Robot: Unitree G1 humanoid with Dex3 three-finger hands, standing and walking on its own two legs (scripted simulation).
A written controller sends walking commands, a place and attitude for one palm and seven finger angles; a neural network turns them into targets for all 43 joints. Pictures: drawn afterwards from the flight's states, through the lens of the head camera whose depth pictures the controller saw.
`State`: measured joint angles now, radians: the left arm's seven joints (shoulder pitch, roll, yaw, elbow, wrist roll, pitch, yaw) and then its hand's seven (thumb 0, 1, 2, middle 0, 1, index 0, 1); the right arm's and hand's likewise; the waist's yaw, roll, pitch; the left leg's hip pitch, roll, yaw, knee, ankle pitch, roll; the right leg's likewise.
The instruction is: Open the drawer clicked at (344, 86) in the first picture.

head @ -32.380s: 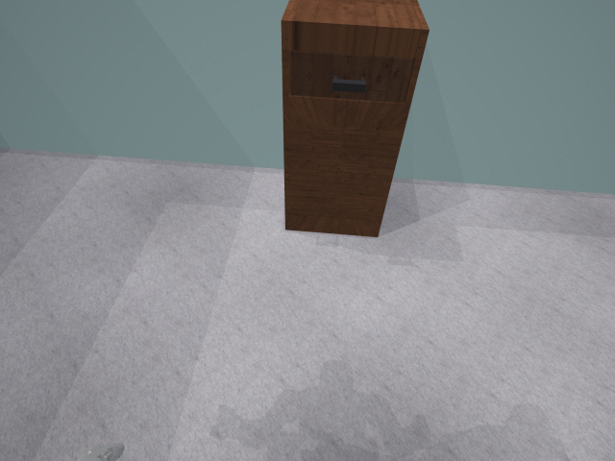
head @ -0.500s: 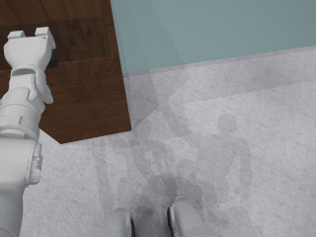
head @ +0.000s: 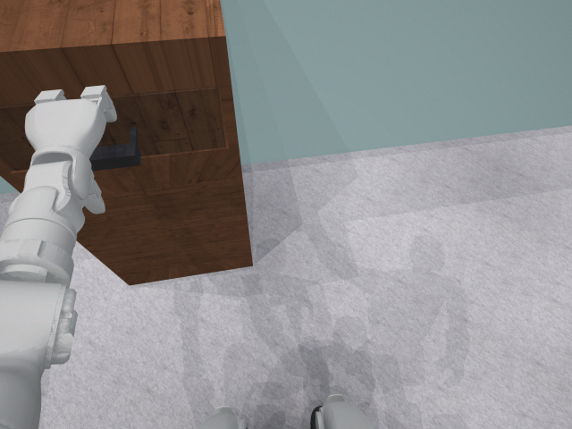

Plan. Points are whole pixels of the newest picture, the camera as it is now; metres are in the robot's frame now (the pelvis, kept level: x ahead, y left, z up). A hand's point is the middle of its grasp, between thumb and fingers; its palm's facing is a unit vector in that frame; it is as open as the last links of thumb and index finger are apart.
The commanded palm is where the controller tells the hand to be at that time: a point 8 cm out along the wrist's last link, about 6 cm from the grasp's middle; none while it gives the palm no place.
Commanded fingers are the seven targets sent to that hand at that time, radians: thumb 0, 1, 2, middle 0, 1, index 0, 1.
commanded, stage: lift the fingers back up to retry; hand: left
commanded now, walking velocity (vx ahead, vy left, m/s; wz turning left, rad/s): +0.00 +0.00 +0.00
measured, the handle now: (106, 147) +0.55 +0.26 +0.00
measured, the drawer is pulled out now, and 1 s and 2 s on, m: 0.00 0.00 0.00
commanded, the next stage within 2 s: re-aim the fingers above the handle in 0.26 s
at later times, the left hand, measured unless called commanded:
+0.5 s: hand (85, 154) +0.49 +0.26 +0.05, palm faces -0.04 +0.01 -1.00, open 13.8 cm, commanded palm +0.48 +0.25 +0.11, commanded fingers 0.00 -0.50 0.30 -0.30 -1.20 -0.30 -1.20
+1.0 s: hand (72, 153) +0.49 +0.27 +0.06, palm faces -0.07 +0.04 -1.00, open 13.8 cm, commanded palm +0.48 +0.26 +0.11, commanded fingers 0.00 -0.50 0.30 -0.30 -1.20 -0.30 -1.20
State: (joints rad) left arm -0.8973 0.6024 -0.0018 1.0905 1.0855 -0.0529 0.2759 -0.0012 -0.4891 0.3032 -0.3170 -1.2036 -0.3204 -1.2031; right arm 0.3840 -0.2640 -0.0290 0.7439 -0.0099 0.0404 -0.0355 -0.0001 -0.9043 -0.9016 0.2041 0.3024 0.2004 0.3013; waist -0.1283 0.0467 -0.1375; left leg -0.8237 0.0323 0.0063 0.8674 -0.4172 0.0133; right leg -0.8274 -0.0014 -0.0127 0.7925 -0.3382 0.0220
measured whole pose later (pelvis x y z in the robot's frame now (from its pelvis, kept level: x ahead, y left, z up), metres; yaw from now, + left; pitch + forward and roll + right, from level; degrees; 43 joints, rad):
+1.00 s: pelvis +0.01 +0.00 +0.01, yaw -1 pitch +19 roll -1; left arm -0.85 0.61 0.04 1.11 1.10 -0.01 0.28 0.00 -0.49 0.30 -0.31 -1.20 -0.32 -1.20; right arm 0.35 -0.27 -0.04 0.74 0.00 0.07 -0.02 0.00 -0.91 -0.90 0.20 0.30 0.20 0.30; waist -0.12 0.05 -0.12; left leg -0.72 0.03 0.04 0.77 -0.39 0.01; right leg -0.75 0.00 0.02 0.73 -0.32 0.02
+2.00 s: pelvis +0.00 +0.00 +0.00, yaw -1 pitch +21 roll -1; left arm -0.92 0.55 0.03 1.10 1.13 -0.01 0.37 0.00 -0.49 0.30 -0.39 -1.27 -0.36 -1.24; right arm 0.33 -0.29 -0.03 0.75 -0.03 0.08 0.00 0.00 -0.91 -0.90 0.20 0.30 0.20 0.30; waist -0.14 0.05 -0.13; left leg -0.80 0.03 0.03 0.84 -0.40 0.02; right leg -0.82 0.00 0.01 0.78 -0.32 0.03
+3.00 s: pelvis -0.02 -0.01 -0.01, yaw +0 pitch +23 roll -1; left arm -0.93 0.67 0.04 1.16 1.12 -0.15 0.22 0.00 -0.49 0.30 -0.32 -1.20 -0.30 -1.21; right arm 0.40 -0.28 -0.02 0.71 -0.01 0.04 -0.05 0.00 -0.90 -0.90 0.20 0.30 0.20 0.30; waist -0.16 0.03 -0.12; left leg -0.92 0.03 0.02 0.92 -0.40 0.01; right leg -0.94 0.00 0.01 0.87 -0.33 0.02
